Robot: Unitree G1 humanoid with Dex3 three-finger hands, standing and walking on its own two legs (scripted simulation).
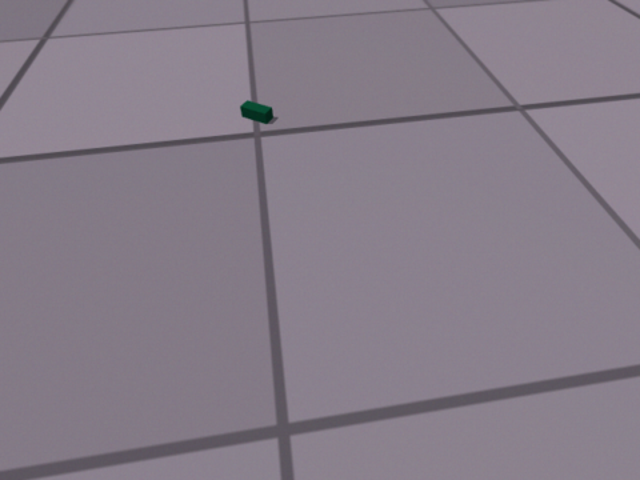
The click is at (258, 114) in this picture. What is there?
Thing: lying carton
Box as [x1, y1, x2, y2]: [240, 100, 272, 123]
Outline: 240,106 242,116 266,123 272,118 271,107 247,100
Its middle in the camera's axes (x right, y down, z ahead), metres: -0.36 -0.75 +2.22
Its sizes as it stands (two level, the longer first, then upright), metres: 0.166 0.070 0.065
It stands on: the floor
